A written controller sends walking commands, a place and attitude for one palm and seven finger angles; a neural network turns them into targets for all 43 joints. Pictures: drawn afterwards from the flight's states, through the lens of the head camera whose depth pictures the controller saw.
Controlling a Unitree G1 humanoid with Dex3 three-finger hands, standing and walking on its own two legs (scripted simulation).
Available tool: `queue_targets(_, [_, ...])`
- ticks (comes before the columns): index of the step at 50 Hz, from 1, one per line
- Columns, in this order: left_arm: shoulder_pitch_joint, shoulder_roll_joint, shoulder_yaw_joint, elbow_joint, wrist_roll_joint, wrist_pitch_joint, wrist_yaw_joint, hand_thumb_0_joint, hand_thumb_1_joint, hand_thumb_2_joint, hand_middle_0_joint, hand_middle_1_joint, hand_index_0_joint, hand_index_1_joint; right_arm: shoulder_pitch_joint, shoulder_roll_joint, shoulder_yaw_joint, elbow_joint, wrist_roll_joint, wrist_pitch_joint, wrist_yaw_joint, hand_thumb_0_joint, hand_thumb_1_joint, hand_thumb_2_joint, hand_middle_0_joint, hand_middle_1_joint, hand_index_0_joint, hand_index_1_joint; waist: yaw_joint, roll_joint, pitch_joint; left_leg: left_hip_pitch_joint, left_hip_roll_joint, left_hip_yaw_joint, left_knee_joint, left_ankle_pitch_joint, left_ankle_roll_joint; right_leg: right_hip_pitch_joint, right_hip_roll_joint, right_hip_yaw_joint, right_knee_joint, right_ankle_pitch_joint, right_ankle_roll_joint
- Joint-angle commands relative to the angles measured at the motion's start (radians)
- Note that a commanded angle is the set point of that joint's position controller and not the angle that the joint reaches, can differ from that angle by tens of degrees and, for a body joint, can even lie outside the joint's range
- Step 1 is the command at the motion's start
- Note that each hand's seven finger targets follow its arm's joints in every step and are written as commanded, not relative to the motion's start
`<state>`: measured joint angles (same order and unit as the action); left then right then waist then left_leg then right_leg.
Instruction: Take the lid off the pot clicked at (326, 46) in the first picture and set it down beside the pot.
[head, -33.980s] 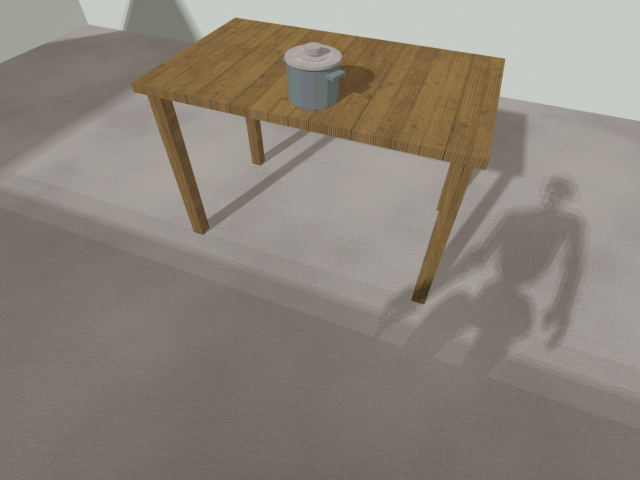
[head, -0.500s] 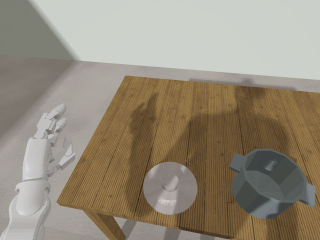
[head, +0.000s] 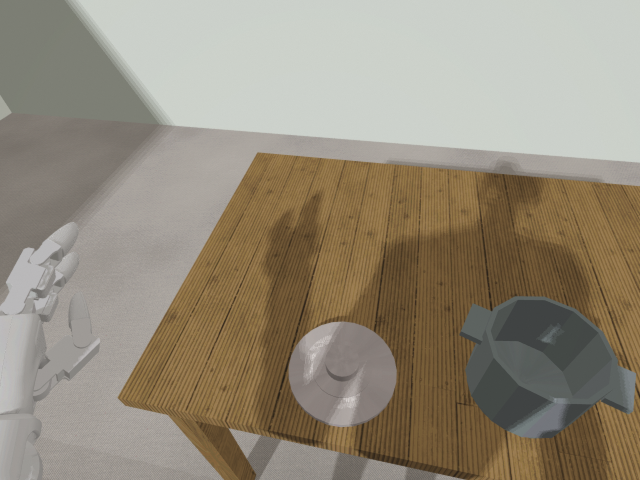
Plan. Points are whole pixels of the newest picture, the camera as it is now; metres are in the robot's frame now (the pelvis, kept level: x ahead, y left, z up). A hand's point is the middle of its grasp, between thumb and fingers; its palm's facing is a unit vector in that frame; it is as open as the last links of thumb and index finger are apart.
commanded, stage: draw the hand back to the body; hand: left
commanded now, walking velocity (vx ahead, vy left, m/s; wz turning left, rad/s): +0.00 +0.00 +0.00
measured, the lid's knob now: (342, 362) +0.30 +0.01 -0.05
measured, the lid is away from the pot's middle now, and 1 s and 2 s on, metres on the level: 0.25 0.25 0.25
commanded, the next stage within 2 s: step back with the hand held close in 0.22 s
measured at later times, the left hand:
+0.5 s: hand (62, 318) +0.20 +0.26 +0.18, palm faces +0.39 -0.77 -0.51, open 7.5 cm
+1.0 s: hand (64, 355) +0.18 +0.26 +0.16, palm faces +0.32 -0.81 -0.50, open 7.4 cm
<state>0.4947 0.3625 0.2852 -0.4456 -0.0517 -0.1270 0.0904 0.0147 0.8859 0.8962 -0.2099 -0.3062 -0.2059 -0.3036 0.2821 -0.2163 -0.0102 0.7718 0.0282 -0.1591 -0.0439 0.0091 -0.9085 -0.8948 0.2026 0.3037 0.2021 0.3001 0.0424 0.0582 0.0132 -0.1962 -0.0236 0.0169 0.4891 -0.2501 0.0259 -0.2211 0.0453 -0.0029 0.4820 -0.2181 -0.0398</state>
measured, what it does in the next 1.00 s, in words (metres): stands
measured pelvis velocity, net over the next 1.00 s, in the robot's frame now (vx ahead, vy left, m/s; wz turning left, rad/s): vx -0.02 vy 0.03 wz -0.04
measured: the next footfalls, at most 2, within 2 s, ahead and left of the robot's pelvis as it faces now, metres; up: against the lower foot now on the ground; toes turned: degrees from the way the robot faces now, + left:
right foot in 1.28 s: -0.01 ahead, -0.09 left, +0.00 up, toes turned +0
right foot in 1.88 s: -0.18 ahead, -0.10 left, +0.00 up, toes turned -1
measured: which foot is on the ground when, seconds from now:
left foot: down 0.00-1.00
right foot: down 0.00-1.00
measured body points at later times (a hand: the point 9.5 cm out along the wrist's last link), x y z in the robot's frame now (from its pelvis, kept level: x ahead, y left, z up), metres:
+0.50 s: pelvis +0.00 +0.01 +0.00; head +0.01 -0.02 +0.45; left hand +0.18 +0.30 +0.21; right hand +0.12 -0.23 -0.12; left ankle +0.01 +0.10 -0.74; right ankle +0.03 -0.09 -0.74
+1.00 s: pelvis -0.02 +0.03 -0.01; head +0.01 +0.01 +0.44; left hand +0.16 +0.30 +0.18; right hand +0.12 -0.23 -0.12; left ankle +0.01 +0.10 -0.74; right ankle +0.03 -0.09 -0.74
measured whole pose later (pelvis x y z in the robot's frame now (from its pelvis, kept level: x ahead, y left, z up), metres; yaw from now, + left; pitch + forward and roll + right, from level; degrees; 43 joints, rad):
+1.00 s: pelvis -0.02 +0.03 -0.01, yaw -2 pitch +2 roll +0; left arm 0.65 0.37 0.40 -0.58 -0.06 -0.19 0.12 0.01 0.89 0.90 -0.21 -0.31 -0.21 -0.30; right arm 0.22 -0.22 -0.05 0.61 0.01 -0.01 -0.04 0.01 -0.91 -0.89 0.20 0.30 0.20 0.30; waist 0.00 0.03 0.02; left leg -0.36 -0.05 0.05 0.60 -0.28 0.07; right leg -0.40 0.03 0.05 0.59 -0.23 0.00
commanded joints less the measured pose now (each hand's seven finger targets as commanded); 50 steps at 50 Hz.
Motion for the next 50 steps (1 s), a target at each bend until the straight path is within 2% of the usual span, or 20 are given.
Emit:
queue_targets(1, [-0.021,0.187,0.145,-0.288,0.0,-0.065,0.023,0.0,0.9,0.9,-0.2,-0.3,-0.2,-0.3,-0.263,-0.11,-0.024,-0.24,-0.008,-0.104,-0.003,0.0,-0.9,-0.9,0.2,0.3,0.2,0.3,0.041,0.007,-0.093,0.022,0.072,-0.062,-0.073,0.045,-0.006,-0.024,-0.093,0.06,-0.114,-0.066,0.013])
queue_targets(3, [0.013,0.185,0.167,-0.217,-0.005,-0.055,0.028,0.0,0.9,0.9,-0.2,-0.3,-0.2,-0.3,-0.259,-0.099,-0.028,-0.234,-0.004,-0.095,-0.01,0.0,-0.9,-0.9,0.2,0.3,0.2,0.3,0.042,-0.054,-0.055,0.001,0.073,-0.057,-0.072,0.019,-0.006,-0.035,-0.092,0.05,-0.121,-0.096,0.019])
queue_targets(9, [-0.013,0.153,0.122,-0.242,-0.006,-0.06,0.021,0.0,0.9,0.9,-0.2,-0.3,-0.2,-0.3,-0.255,-0.1,-0.025,-0.249,-0.002,-0.1,-0.019,0.0,-0.9,-0.9,0.2,0.3,0.2,0.3,0.028,-0.024,-0.055,0.013,0.064,-0.051,-0.073,-0.02,0.002,-0.045,-0.087,0.058,-0.126,-0.127,0.026])
queue_targets(11, [-0.02,0.181,0.143,-0.295,-0.006,-0.066,0.027,0.0,0.9,0.9,-0.2,-0.3,-0.2,-0.3,-0.264,-0.107,-0.023,-0.255,-0.003,-0.108,-0.017,0.0,-0.9,-0.9,0.2,0.3,0.2,0.3,0.03,-0.008,-0.065,0.012,0.06,-0.051,-0.074,-0.035,0.004,-0.045,-0.084,0.07,-0.126,-0.142,0.026])
queue_targets(14, [0.01,0.184,0.164,-0.239,-0.012,-0.065,0.033,0.0,0.9,0.9,-0.2,-0.3,-0.2,-0.3,-0.262,-0.098,-0.023,-0.252,-0.003,-0.105,-0.024,0.0,-0.9,-0.9,0.2,0.3,0.2,0.3,0.035,-0.055,-0.053,-0.004,0.057,-0.048,-0.081,-0.042,0.003,-0.032,-0.081,0.063,-0.13,-0.159,0.028])
queue_targets(16, [-0.011,0.196,0.173,-0.274,-0.007,-0.071,0.035,0.0,0.9,0.9,-0.2,-0.3,-0.2,-0.3,-0.268,-0.102,-0.021,-0.254,-0.002,-0.107,-0.022,0.0,-0.9,-0.9,0.2,0.3,0.2,0.3,0.032,-0.004,-0.046,0.001,0.055,-0.048,-0.084,-0.051,0.003,-0.045,-0.078,0.074,-0.13,-0.159,0.025])
queue_targets(17, [-0.202,0.366,0.366,-0.387,-0.005,-0.131,0.051,0.0,0.9,0.9,-0.2,-0.3,-0.2,-0.3,-0.236,-0.13,-0.023,-0.274,-0.002,-0.075,-0.026,0.0,-0.9,-0.9,0.2,0.3,0.2,0.3,0.005,0.04,0.04,-0.053,0.056,-0.065,-0.06,-0.156,0.03,-0.165,-0.116,0.273,-0.233,-0.243,0.024])
queue_targets(19, [-0.069,0.238,0.273,-0.224,-0.001,-0.14,0.041,0.0,0.9,0.9,-0.2,-0.3,-0.2,-0.3,-0.223,-0.101,-0.023,-0.23,-0.013,-0.054,-0.018,0.0,-0.9,-0.9,0.2,0.3,0.2,0.3,-0.005,-0.049,0.066,-0.045,0.043,-0.07,-0.004,-0.146,0.026,-0.213,-0.156,0.295,-0.277,-0.318,0.008])
queue_targets(20, [-0.024,0.2,0.249,-0.179,-0.002,-0.133,0.033,0.0,0.9,0.9,-0.2,-0.3,-0.2,-0.3,-0.218,-0.105,-0.028,-0.237,-0.013,-0.044,-0.012,0.0,-0.9,-0.9,0.2,0.3,0.2,0.3,-0.008,-0.084,0.048,-0.037,0.046,-0.068,-0.003,-0.123,0.025,-0.201,-0.159,0.285,-0.268,-0.291,0.011])
queue_targets(24, [0.104,0.132,0.207,-0.135,-0.007,-0.132,0.019,0.0,0.9,0.9,-0.2,-0.3,-0.2,-0.3,-0.214,-0.13,-0.054,-0.28,-0.006,-0.025,-0.001,0.0,-0.9,-0.9,0.2,0.3,0.2,0.3,-0.004,-0.083,-0.073,-0.045,0.077,-0.086,-0.093,-0.021,0.027,-0.071,-0.121,0.188,-0.143,-0.08,0.038])
queue_targets(27, [0.164,0.142,0.219,-0.198,0.004,-0.13,0.024,0.0,0.9,0.9,-0.2,-0.3,-0.2,-0.3,-0.232,-0.125,-0.059,-0.309,-0.007,-0.007,0.006,0.0,-0.9,-0.9,0.2,0.3,0.2,0.3,-0.001,-0.067,-0.151,-0.053,0.113,-0.1,-0.122,0.1,0.039,-0.001,-0.099,0.132,-0.031,0.096,0.048])
queue_targets(30, [0.178,0.189,0.254,-0.307,0.009,-0.129,0.033,0.0,0.9,0.9,-0.2,-0.3,-0.2,-0.3,-0.222,-0.13,-0.073,-0.337,-0.011,0.016,0.003,0.0,-0.9,-0.9,0.2,0.3,0.2,0.3,-0.002,-0.073,-0.204,-0.07,0.141,-0.113,-0.093,0.246,0.04,0.049,-0.101,0.124,0.033,0.239,0.048])
queue_targets(31, [0.166,0.237,0.289,-0.376,0.01,-0.133,0.038,0.0,0.9,0.9,-0.2,-0.3,-0.2,-0.3,-0.229,-0.141,-0.07,-0.349,-0.013,0.014,0.004,0.0,-0.9,-0.9,0.2,0.3,0.2,0.3,-0.001,-0.057,-0.237,-0.059,0.151,-0.126,-0.092,0.287,0.044,0.055,-0.093,0.131,0.063,0.262,0.049])
queue_targets(35, [0.193,0.23,0.294,-0.4,-0.006,-0.134,0.05,0.0,0.9,0.9,-0.2,-0.3,-0.2,-0.3,-0.199,-0.127,-0.073,-0.354,-0.015,0.034,-0.014,0.0,-0.9,-0.9,0.2,0.3,0.2,0.3,-0.003,0.015,-0.238,-0.071,0.181,-0.141,-0.07,0.416,0.037,0.049,-0.097,0.11,0.114,0.249,0.046])
queue_targets(37, [0.211,0.213,0.291,-0.388,-0.011,-0.131,0.052,0.0,0.9,0.9,-0.2,-0.3,-0.2,-0.3,-0.198,-0.121,-0.069,-0.346,-0.019,0.039,-0.014,0.0,-0.9,-0.9,0.2,0.3,0.2,0.3,-0.005,0.042,-0.219,-0.076,0.195,-0.151,-0.079,0.432,0.04,0.022,-0.089,0.094,0.144,0.157,0.046])
queue_targets(41, [0.216,0.187,0.281,-0.346,-0.017,-0.12,0.047,0.0,0.9,0.9,-0.2,-0.3,-0.2,-0.3,-0.197,-0.13,-0.077,-0.339,-0.021,0.055,-0.013,0.0,-0.9,-0.9,0.2,0.3,0.2,0.3,-0.014,0.026,-0.177,-0.111,0.195,-0.137,-0.071,0.351,0.039,0.004,-0.088,0.107,0.134,0.126,0.04])
queue_targets(44, [0.195,0.165,0.253,-0.3,-0.017,-0.113,0.043,0.0,0.9,0.9,-0.2,-0.3,-0.2,-0.3,-0.182,-0.129,-0.082,-0.342,-0.02,0.075,-0.012,0.0,-0.9,-0.9,0.2,0.3,0.2,0.3,-0.021,-0.045,-0.139,-0.177,0.159,-0.126,-0.042,0.189,0.033,0.005,-0.115,0.147,0.095,0.165,0.025])
queue_targets(46, [0.169,0.175,0.246,-0.333,-0.014,-0.11,0.046,0.0,0.9,0.9,-0.2,-0.3,-0.2,-0.3,-0.187,-0.134,-0.082,-0.353,-0.02,0.081,-0.009,0.0,-0.9,-0.9,0.2,0.3,0.2,0.3,-0.029,-0.115,-0.116,-0.179,0.105,-0.104,0.006,0.022,0.027,-0.061,-0.151,0.224,0.016,0.096,0.003])
queue_targets(47, [0.171,0.149,0.218,-0.312,-0.012,-0.113,0.045,0.0,0.9,0.9,-0.2,-0.3,-0.2,-0.3,-0.175,-0.128,-0.079,-0.352,-0.021,0.086,-0.007,0.0,-0.9,-0.9,0.2,0.3,0.2,0.3,-0.033,-0.137,-0.108,-0.176,0.085,-0.103,0.031,-0.027,0.027,-0.088,-0.171,0.241,-0.022,0.043,-0.012])
queue_targets(50, [0.147,0.179,0.218,-0.338,-0.008,-0.115,0.058,0.0,0.9,0.9,-0.2,-0.3,-0.2,-0.3,-0.162,-0.128,-0.081,-0.365,-0.021,0.09,-0.003,0.0,-0.9,-0.9,0.2,0.3,0.2,0.3,-0.039,-0.171,-0.095,-0.16,0.055,-0.1,0.08,-0.122,0.025,-0.159,-0.209,0.293,-0.106,-0.113,-0.033])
